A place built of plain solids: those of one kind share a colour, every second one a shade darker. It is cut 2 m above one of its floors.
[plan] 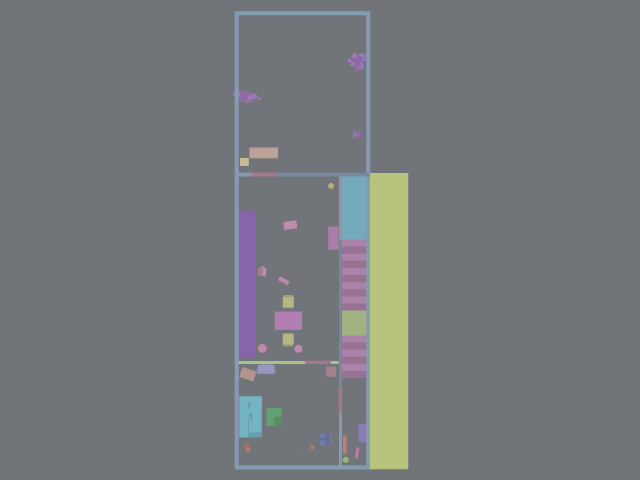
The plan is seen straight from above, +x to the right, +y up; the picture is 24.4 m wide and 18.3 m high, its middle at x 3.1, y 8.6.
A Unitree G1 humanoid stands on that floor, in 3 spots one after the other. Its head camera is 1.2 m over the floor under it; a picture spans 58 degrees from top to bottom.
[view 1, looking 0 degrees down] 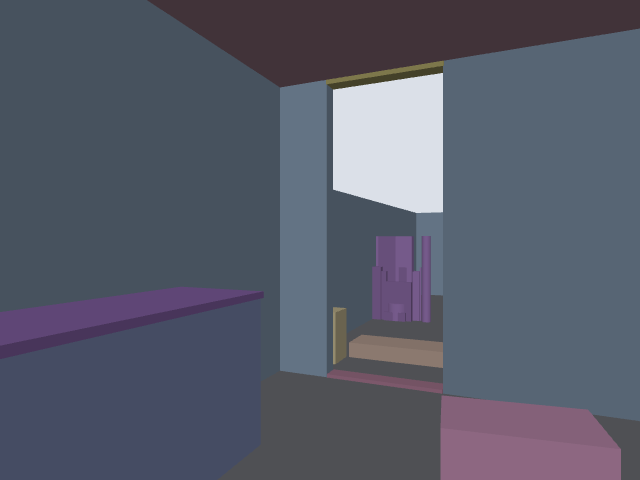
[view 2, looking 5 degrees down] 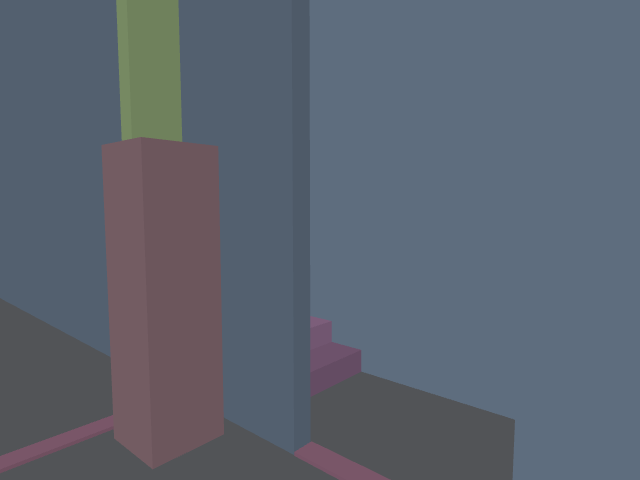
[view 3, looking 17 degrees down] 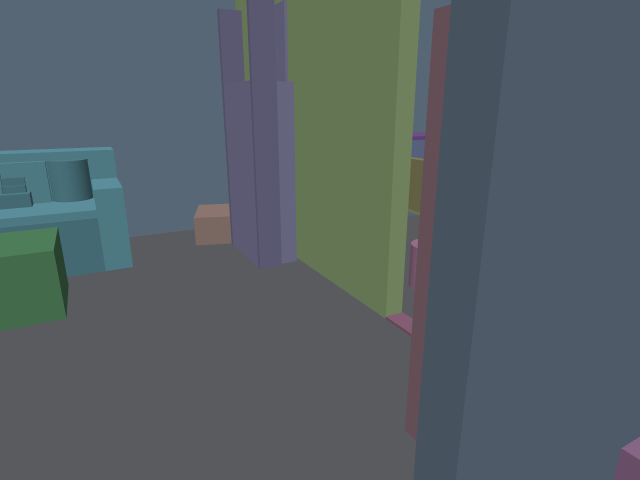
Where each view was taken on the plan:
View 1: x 1.95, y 7.54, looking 114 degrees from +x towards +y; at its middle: wall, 3.81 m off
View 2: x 2.42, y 1.60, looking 41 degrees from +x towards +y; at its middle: wall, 3.25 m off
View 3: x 4.40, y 2.44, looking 152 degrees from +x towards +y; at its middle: kitchen_wall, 3.19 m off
